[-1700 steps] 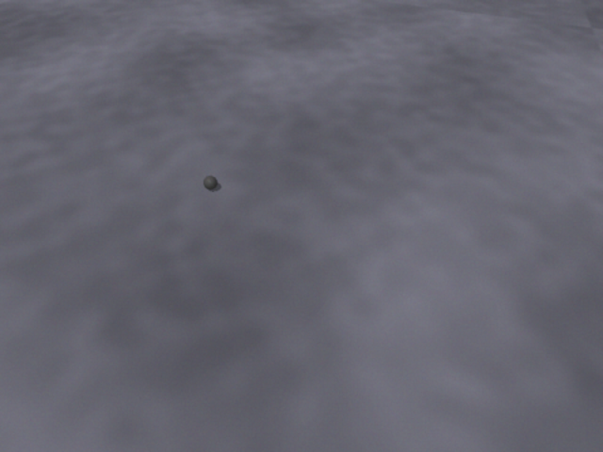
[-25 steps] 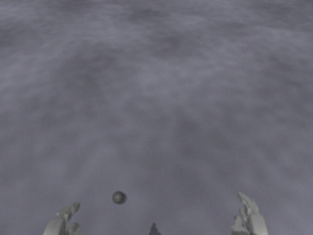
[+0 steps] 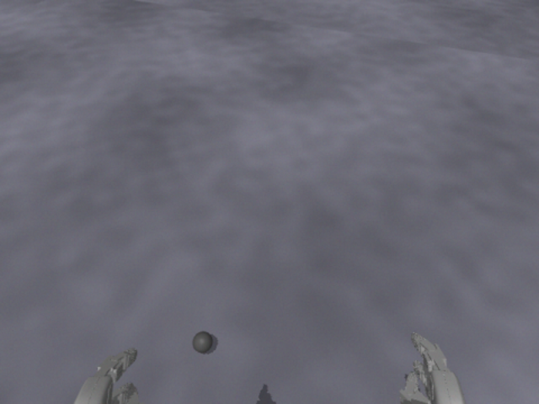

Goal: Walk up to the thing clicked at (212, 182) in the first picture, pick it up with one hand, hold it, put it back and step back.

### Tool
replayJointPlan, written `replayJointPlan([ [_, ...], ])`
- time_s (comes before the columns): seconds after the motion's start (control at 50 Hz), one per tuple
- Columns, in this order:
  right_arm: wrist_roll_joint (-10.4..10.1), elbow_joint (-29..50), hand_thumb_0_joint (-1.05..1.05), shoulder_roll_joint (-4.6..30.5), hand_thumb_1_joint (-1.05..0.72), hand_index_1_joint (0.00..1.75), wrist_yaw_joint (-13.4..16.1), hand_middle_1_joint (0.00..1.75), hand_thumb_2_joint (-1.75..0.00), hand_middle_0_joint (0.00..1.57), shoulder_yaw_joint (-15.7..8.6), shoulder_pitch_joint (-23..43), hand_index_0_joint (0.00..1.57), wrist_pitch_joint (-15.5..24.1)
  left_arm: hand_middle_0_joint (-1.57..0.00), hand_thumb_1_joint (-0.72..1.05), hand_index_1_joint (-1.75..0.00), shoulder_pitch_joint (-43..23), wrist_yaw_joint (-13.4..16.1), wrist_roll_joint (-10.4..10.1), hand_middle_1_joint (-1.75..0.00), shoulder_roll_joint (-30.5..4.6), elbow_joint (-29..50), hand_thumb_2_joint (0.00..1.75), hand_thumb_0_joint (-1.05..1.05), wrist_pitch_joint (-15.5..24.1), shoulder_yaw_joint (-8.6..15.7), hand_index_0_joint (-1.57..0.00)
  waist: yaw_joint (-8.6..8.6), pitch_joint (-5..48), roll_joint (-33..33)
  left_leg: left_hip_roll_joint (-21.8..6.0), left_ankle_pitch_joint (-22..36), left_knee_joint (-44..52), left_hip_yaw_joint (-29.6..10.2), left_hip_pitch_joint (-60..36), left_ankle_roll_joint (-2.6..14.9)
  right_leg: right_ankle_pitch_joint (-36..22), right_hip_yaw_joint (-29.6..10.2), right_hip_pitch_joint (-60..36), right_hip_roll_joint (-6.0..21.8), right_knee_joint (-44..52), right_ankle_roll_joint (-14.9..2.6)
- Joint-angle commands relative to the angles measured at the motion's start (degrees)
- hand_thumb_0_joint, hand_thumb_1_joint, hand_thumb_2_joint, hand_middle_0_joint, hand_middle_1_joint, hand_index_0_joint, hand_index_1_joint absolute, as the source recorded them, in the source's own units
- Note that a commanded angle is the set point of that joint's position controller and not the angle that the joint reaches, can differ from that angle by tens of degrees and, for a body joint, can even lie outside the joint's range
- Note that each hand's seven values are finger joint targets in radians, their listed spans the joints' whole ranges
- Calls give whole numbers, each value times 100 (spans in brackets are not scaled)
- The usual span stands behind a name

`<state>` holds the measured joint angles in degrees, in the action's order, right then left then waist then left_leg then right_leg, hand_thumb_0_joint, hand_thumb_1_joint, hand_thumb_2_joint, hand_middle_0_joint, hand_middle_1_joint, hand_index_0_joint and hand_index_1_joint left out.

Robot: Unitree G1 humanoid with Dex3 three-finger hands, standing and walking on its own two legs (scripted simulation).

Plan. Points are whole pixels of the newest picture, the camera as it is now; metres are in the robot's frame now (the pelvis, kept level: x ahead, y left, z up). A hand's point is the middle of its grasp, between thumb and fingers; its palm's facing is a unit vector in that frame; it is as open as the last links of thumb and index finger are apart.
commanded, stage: home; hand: left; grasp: from above
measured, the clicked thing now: (202, 342) +0.47 +0.21 -0.68
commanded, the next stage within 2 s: stand in 0.36 s
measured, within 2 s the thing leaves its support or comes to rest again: neither
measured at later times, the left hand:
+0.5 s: hand out of the picture +0.15 +0.19 -0.06, palm faces +0.02 -0.97 -0.26, open 7.4 cm
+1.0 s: hand out of the picture +0.04 +0.24 -0.11, palm faces +0.04 -0.95 -0.32, open 7.4 cm
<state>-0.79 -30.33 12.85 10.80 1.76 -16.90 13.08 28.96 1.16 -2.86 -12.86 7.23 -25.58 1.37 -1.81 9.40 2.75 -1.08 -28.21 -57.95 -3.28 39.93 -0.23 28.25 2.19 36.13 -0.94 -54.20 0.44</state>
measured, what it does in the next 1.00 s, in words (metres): rises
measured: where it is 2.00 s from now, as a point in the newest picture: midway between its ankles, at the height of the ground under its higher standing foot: outside the picture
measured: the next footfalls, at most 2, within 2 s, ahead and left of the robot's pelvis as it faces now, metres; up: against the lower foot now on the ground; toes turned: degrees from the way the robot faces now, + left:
none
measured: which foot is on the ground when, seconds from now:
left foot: down 0.00-1.00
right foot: down 0.00-1.00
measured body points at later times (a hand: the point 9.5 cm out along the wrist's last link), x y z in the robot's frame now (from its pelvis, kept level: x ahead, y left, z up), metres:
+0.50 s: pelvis -0.01 +0.00 +0.00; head +0.01 +0.00 +0.45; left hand +0.15 +0.24 -0.04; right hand +0.15 -0.24 -0.07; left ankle +0.01 +0.12 -0.68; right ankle -0.01 -0.13 -0.68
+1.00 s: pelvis -0.01 +0.01 +0.05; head +0.00 +0.02 +0.50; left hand +0.04 +0.29 -0.08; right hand +0.08 -0.26 -0.08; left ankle +0.01 +0.12 -0.68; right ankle -0.01 -0.13 -0.68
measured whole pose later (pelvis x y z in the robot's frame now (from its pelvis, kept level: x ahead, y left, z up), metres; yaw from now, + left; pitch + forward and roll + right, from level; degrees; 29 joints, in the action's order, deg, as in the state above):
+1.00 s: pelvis -0.01 +0.01 +0.05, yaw +0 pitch -3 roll +0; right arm 2.0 -57.8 15.9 1.5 -1.8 -10.1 0.7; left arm 12.7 1.9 1.9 -15.7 -56.4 -1.3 2.1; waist 1.7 -3.5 0.2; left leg 1.6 -15.3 -30.6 -1.0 12.6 1.4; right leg 16.4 0.2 10.3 2.0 -29.4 1.9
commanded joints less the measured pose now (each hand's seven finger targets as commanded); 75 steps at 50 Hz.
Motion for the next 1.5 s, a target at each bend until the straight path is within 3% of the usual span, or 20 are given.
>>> replayJointPlan([
  [0.0, 40, 858, 0, 653, -90, 30, 53, 30, -90, 20, -301, 334, 20, 318, -20, 90, -30, -139, 60, 36, -30, -655, 1172, 90, 0, 309, 400, -20, -28, 449, 0, 96, 1520, 887, 38, -718, 113, -1430, 99, -174, -69, 850, -63],
  [0.04, 39, 894, 0, 671, -90, 30, 41, 30, -90, 20, -302, 375, 20, 324, -20, 90, -30, -10, 38, 33, -30, -519, 952, 90, 0, 262, 287, -20, -69, 404, -35, 89, 1417, 930, 32, -711, 112, -1315, 107, -129, -84, 863, -64],
  [0.08, 37, 936, 0, 688, -90, 30, 33, 30, -90, 20, -318, 370, 20, 319, -20, 90, -30, -61, 41, 10, -30, -587, 1101, 90, 0, 249, 372, -20, -46, 469, -7, 95, 1405, 934, 26, -712, 108, -1307, 111, -156, -79, 866, -62],
  [0.42, 19, 939, 0, 684, -90, 30, 33, 30, -90, 20, -293, 399, 20, 327, -20, 90, -30, -203, 47, 8, -30, -647, 1216, 90, 0, 308, 392, -20, -11, 374, 39, 67, 941, 1041, -45, -591, 106, -918, 121, -70, -93, 857, -79],
  [0.44, 706, -502, 0, 1267, -90, 30, -308, 30, -90, 20, -544, 806, 20, -278, -20, 90, -30, -1809, 251, 675, -30, -1104, -795, 90, 0, 1481, 378, -20, 366, -978, -314, -153, 1790, 1520, -288, -658, 358, -877, -380, -1063, 353, 1100, -260],
  [0.46, 721, -607, 0, 1352, -90, 30, -476, 30, -90, 20, -642, 885, 20, -501, -20, 90, -30, -1321, 212, 691, -30, -1214, -1853, 90, 0, 1863, 484, -20, 376, -520, -651, -69, 1653, 1443, -89, -930, 456, -790, -839, -1254, 514, 1443, -423],
  [0.48, 725, -557, 0, 1295, -90, 30, -592, 30, -90, 20, -623, 864, 20, -610, -20, 90, -30, -1318, 182, 726, -30, -1291, -2142, 90, 0, 2056, 473, -20, 269, -438, -894, 7, 1555, 1397, -26, -1142, 443, -753, -1093, -1157, 617, 1594, -525],
  [0.5, 724, -544, 0, 1268, -90, 30, -674, 30, -90, 20, -589, 710, 20, -685, -20, 90, -30, -1438, 135, 714, -30, -1254, -2325, 90, 0, 2166, 419, -20, 143, -465, -597, 15, 1550, 1522, -103, -1204, 404, -931, -1018, -1120, 513, 1589, -501],
  [0.54, 460, -787, 0, 1159, -90, 30, -868, 30, -90, 20, -556, 666, 20, -731, -20, 90, -30, -1573, 88, 671, -30, -1271, -2745, 90, 0, 2326, 373, -20, 267, -223, -288, -24, 1592, 1758, -152, -1620, 408, -1417, -799, -1603, 572, 1448, -358],
  [0.58, 378, -935, 0, 1188, -90, 30, -950, 30, -90, 20, -617, 787, 20, -775, -20, 90, -30, -1599, 89, 589, -30, -1231, -3204, 90, 0, 2351, 421, -20, 351, -165, -492, -34, 1859, 1830, -143, -1910, 385, -1508, -798, -1589, 582, 1596, -316],
  [0.66, 381, -1314, 0, 1182, -90, 30, -998, 30, -90, 20, -661, 887, 20, -900, -20, 90, -30, -1836, 126, 574, -30, -1174, -4056, 90, 0, 2496, 381, -20, 350, -344, -327, -123, 1728, 2234, -323, -2117, 397, -1385, -681, -1755, 569, 1911, -203],
  [0.76, 366, -1729, 0, 1248, -90, 30, -949, 30, -90, 20, -660, 866, 20, -987, -20, 90, -30, -1865, 147, 524, -30, -1180, -4859, 90, 0, 2603, 368, -20, 327, -546, -147, -286, 2304, 2733, -523, -2411, 397, -1904, -543, -2148, 530, 2151, -177],
  [0.84, 335, -2050, 0, 1337, -90, 30, -898, 30, -90, 20, -635, 859, 20, -1044, -20, 90, -30, -1817, 154, 482, -30, -1175, -5435, 90, 0, 2607, 331, -20, 306, -758, 1, -381, 2311, 3257, -647, -2609, 354, -1921, -498, -2427, 514, 2515, -146],
  [0.98, 252, -2522, 0, 1411, -90, 30, -858, 30, -90, 20, -616, 932, 20, -1088, -20, 90, -30, -1800, 165, 451, -30, -1288, -6170, 90, 0, 2645, 293, -20, 309, -771, -137, -382, 2867, 3523, -507, -3247, 253, -2300, -531, -2806, 659, 3145, -121],
  [1.04, 226, -2673, 0, 1392, -90, 30, -861, 30, -90, 20, -601, 931, 20, -1127, -20, 90, -30, -1898, 176, 465, -30, -1339, -6365, 90, 0, 2652, 275, -20, 266, -919, -299, -368, 2701, 3657, -457, -3287, 231, -2226, -539, -2835, 690, 3362, -99],
  [1.14, 226, -2812, 0, 1432, -90, 30, -883, 30, -90, 20, -589, 1115, 20, -1179, -20, 90, -30, -1939, 152, 482, -30, -1350, -6654, 90, 0, 2628, 254, -20, 283, -1245, -184, -386, 1551, 4115, -568, -3021, 230, -1738, -513, -2857, 661, 3577, -75],
  [1.48, 207, -3106, 0, 1522, -90, 30, -946, 30, -90, 20, -524, 1149, 20, -1192, -20, 90, -30, -2183, 84, 446, -30, -1570, -7005, 90, 0, 2687, 249, -20, 241, -1196, -270, -410, 1570, 4194, -495, -3088, 175, -1530, -664, -2944, 767, 3938, -85],
])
